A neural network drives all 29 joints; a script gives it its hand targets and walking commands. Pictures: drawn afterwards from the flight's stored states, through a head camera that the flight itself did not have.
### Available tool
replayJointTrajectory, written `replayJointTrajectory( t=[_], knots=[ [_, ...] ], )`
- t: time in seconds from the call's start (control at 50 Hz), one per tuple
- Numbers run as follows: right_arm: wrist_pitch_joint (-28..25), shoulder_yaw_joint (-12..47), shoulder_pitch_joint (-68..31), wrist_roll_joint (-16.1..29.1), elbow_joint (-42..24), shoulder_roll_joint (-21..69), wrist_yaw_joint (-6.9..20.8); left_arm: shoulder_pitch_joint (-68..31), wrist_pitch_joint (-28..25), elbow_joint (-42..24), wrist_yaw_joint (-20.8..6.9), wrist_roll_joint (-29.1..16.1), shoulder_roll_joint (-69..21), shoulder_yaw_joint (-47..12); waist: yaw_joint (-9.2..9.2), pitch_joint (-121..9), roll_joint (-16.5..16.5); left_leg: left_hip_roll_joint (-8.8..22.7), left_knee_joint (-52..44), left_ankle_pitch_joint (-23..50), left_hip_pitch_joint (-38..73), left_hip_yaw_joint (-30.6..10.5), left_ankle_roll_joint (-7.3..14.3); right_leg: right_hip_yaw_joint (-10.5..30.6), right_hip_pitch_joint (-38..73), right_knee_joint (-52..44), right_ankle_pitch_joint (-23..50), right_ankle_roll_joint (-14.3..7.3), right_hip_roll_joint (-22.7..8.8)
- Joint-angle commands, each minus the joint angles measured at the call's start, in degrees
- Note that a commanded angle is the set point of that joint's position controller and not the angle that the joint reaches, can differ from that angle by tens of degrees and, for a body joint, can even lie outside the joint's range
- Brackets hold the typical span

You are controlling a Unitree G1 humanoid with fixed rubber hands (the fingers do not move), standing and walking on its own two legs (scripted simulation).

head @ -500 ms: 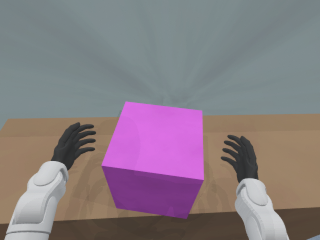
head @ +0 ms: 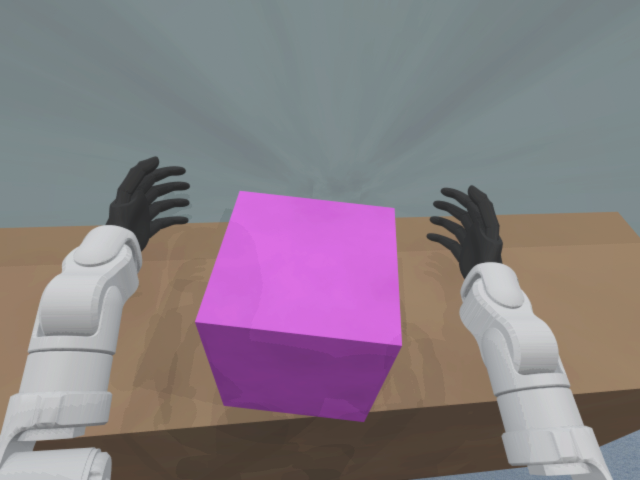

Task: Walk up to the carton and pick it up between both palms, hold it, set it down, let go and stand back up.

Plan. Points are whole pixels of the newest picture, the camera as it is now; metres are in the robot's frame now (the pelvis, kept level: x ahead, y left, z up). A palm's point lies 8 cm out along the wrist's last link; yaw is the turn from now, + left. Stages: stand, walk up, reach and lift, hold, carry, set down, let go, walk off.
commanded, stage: reach and lift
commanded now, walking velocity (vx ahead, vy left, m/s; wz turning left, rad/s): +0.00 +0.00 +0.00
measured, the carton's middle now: (304, 311) +0.36 +0.00 -0.02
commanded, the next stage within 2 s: none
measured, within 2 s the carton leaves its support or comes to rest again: neither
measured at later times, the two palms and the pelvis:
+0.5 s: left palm (161, 213) +0.42 +0.18 +0.12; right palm (463, 242) +0.38 -0.19 +0.11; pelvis +0.00 -0.01 +0.00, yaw +1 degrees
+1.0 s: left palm (191, 261) +0.41 +0.16 +0.03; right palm (428, 291) +0.36 -0.17 +0.02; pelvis -0.01 -0.01 -0.02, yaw +2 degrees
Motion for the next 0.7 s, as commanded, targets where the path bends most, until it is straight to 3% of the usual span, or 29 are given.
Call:
replayJointTrajectory(
  t=[0.0,0.04,0.06,0.12,0.14,0.18,0.2,0.26,0.28,0.3,0.32,0.34,0.36,0.38,0.4,0.42,0.44,0.46,0.5,0.52,0.54,0.56,0.58,0.6,0.62,0.66,0.68],
  knots=[
    [0.44,-2.1,-25.23,0.12,-2.46,-7.79,-0.37,-28.81,-1.58,2.97,-0.66,-0.4,10.8,1.57,-1.51,-22.82,2.17,-1.05,-1.99,13.55,7.05,1.74,-0.8,-4.65,5.15,0.49,15.24,-1.01,2.24],
    [1.24,-2.73,-29.96,-0.53,1.45,-7.04,-0.41,-33.36,-1.95,7.51,-0.77,0.58,12.06,2.04,-1.83,-22.25,1.73,-1.22,-2.98,8.67,4.23,1.73,0.06,-3.93,4.98,0.36,12.39,-0.49,1.8],
    [1.15,-2.93,-33.37,-0.54,1.74,-7.97,-0.34,-36.24,-3.24,9.6,-0.93,-1.33,12.49,0.54,-1.95,-23.1,0.73,-0.95,-3.22,6.99,3.51,1.54,0.36,-4.2,3.8,0.78,11.33,-0.32,1.68],
    [-0.18,-3.01,-35.38,0.04,2.88,-7.53,0.25,-39.28,-5.63,9.65,-0.41,-1.88,10.96,-1.22,-2.42,-29.44,3.03,-0.72,-0.76,15.12,7.33,0.58,-0.87,-4.48,3.76,2.08,17.96,-0.9,2.4],
    [-0.88,-2.94,-36.07,0.68,1.68,-7.99,0.46,-40.9,-6.57,6.55,-0.05,-2.57,11.16,-1.18,-2.12,-32.07,4.2,-0.76,-0.26,16.62,9.22,0.69,-1.33,-4.82,3.65,2.19,19.69,-0.68,2.56],
    [-2.39,-2.59,-37.8,0.3,0.94,-7.4,0.14,-41.61,-7.97,7.99,0.18,-1.31,11.94,0.32,-1.34,-38.03,4.78,-1.11,1.71,22.11,11.19,0.84,-1.54,-4.77,5.0,3.24,24.94,-0.38,2.52],
    [-2.29,-3.2,-38.2,-0.06,4.42,-8.18,-0.16,-43.27,-8.21,9.29,0.02,-0.76,12.19,-0.65,-2.81,-36.76,6.18,-1.05,2.14,22.51,12.43,0.24,-2.28,-4.83,4.09,2.88,25.18,-0.39,2.58],
    [-2.56,-1.79,-36.03,-0.83,10.24,-7.54,-0.11,-40.09,-7.7,17.01,-0.77,2.11,11.98,1.78,-2.04,-33.45,4.58,-1.61,2.12,22.93,11.18,0.5,-1.74,-4.94,4.95,2.83,27.95,0.21,2.6],
    [-3.03,-0.65,-37.03,0.0,10.99,-7.2,-0.08,-40.22,-8.22,16.49,-0.62,2.34,11.41,1.07,-1.66,-34.32,4.92,-1.36,1.92,23.24,12.24,0.31,-1.82,-5.56,4.83,2.71,26.35,0.07,3.01],
    [-3.63,-1.16,-34.86,-0.96,12.16,-6.46,-0.44,-38.22,-8.48,20.06,-1.16,2.57,10.68,0.86,-2.32,-31.98,4.08,-1.71,1.79,22.31,10.35,0.55,-1.83,-5.68,5.78,2.46,26.94,0.44,2.78],
    [-3.95,-0.99,-33.37,-1.09,15.49,-5.69,-0.34,-37.34,-9.47,21.69,-1.2,3.8,9.78,0.72,-2.41,-30.03,5.42,-1.84,1.06,20.24,10.58,0.42,-1.99,-6.08,4.31,1.82,23.91,0.13,2.85],
    [-4.65,-0.05,-31.64,-0.57,14.0,-4.45,-0.58,-35.16,-10.03,20.59,-1.63,3.29,8.68,0.57,-2.05,-30.0,4.39,-1.97,1.32,22.09,10.29,0.91,-1.89,-5.65,5.5,2.3,27.38,0.29,2.72],
    [-5.33,-1.04,-32.49,-1.14,17.37,-3.75,-0.9,-36.49,-11.89,24.68,-2.34,3.79,9.26,0.73,-2.99,-27.83,4.62,-2.26,1.22,19.05,8.49,0.81,-1.39,-5.05,5.87,1.9,25.25,0.65,1.95],
    [-6.98,-1.11,-32.9,-1.38,16.72,-3.37,-0.56,-35.84,-13.62,24.53,-2.0,4.13,8.38,0.4,-1.48,-28.27,6.21,-1.87,1.5,20.9,8.41,0.59,-2.05,-5.56,4.64,2.59,24.51,0.21,2.47],
    [-8.39,-0.8,-32.04,-2.2,14.36,-3.19,-0.93,-35.01,-14.7,22.6,-1.96,4.64,7.73,0.53,-1.72,-28.9,5.88,-2.11,1.43,22.04,9.37,0.76,-2.21,-6.0,5.82,2.66,26.83,0.64,2.6],
    [-9.63,-1.47,-30.65,-3.13,18.34,-2.87,-0.71,-34.05,-16.25,24.69,-1.98,6.57,6.65,0.7,-1.8,-26.84,7.45,-1.87,1.27,22.36,9.9,0.41,-2.78,-6.36,4.13,2.59,24.97,0.24,2.83],
    [-11.29,-1.86,-30.48,-4.12,17.96,-2.85,-0.51,-33.84,-18.03,23.06,-1.63,7.1,6.34,1.13,-0.98,-28.41,7.34,-1.67,1.53,22.51,10.92,0.63,-2.87,-6.54,4.17,2.36,23.75,0.45,2.79],
    [-12.7,-1.0,-31.11,-4.32,17.87,-1.94,-0.04,-34.71,-19.78,21.97,-1.28,6.42,4.32,-0.53,-1.73,-29.84,7.74,-1.42,2.23,23.67,12.89,0.47,-3.16,-6.98,1.85,2.2,22.63,-0.03,3.02],
    [-15.28,-2.19,-32.15,-6.17,18.6,-0.97,0.17,-35.92,-24.2,25.24,-1.31,5.13,3.98,-1.22,-1.5,-27.19,7.34,-1.17,2.2,21.84,11.51,-0.03,-3.44,-6.86,-0.01,1.99,19.17,-0.46,2.92],
    [-16.86,-1.12,-32.24,-7.52,19.55,0.38,0.29,-35.54,-26.38,28.9,-1.49,5.8,4.56,0.31,-0.42,-27.74,4.55,-1.45,2.23,20.77,9.54,0.83,-2.48,-6.28,2.24,2.23,20.12,-0.07,2.62],
    [-18.51,-2.13,-33.41,-8.75,19.39,0.38,0.19,-36.51,-28.53,28.69,-1.06,5.96,4.52,-0.2,-0.91,-29.88,5.34,-1.3,2.49,21.14,9.35,0.46,-2.68,-6.46,1.85,2.55,20.44,-0.27,2.71],
    [-19.6,-3.47,-34.33,-10.08,22.64,1.86,0.0,-38.47,-30.8,32.68,-1.38,4.85,4.16,-1.71,-2.73,-27.7,4.59,-1.75,2.36,16.05,6.6,0.81,-1.99,-5.91,0.85,2.43,18.66,0.39,1.84],
    [-21.98,-1.44,-34.63,-9.77,15.96,3.16,0.33,-37.32,-33.78,26.51,-0.31,4.48,2.66,-1.26,-0.57,-35.47,4.13,-1.24,3.55,20.73,7.11,0.77,-2.4,-5.72,2.77,4.19,22.57,-0.1,2.3],
    [-23.68,-2.17,-35.71,-10.15,18.57,3.12,0.46,-38.71,-36.04,27.52,0.09,3.57,2.39,-3.14,-2.38,-37.46,5.4,-1.19,4.66,20.65,6.3,0.14,-3.05,-5.86,1.13,4.92,22.85,-0.32,2.29],
    [-24.87,-3.52,-38.29,-10.52,19.22,2.98,0.47,-42.49,-38.72,28.01,0.74,3.02,3.81,-3.17,-2.88,-42.03,5.91,-0.94,5.46,18.77,4.82,-0.21,-2.98,-5.3,-0.81,5.26,20.64,-0.48,2.01],
    [-26.58,-3.9,-37.93,-12.59,27.68,3.63,1.55,-41.96,-42.54,38.98,1.13,2.67,3.72,-3.7,-3.13,-41.2,5.05,-0.79,6.47,14.67,1.27,-0.32,-2.68,-5.15,-4.23,6.14,16.06,-0.68,1.36],
    [-27.33,-3.98,-37.75,-13.0,29.62,3.3,1.69,-43.18,-44.36,40.1,1.4,2.93,4.9,-3.66,-3.05,-42.62,4.96,-0.56,6.28,14.01,0.54,-0.34,-2.53,-5.36,-4.98,6.52,16.38,-0.49,1.43]
  ],
)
